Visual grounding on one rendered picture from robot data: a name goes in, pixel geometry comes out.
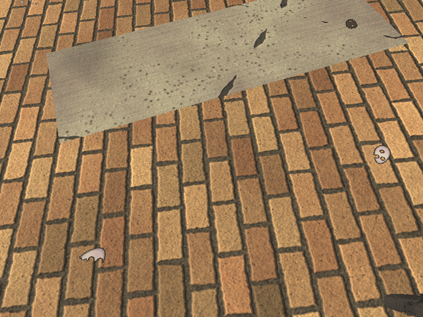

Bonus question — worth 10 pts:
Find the robot right hand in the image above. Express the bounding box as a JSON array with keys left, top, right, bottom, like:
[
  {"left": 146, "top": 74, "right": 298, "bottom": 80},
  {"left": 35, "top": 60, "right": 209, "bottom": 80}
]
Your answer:
[{"left": 384, "top": 294, "right": 423, "bottom": 317}]

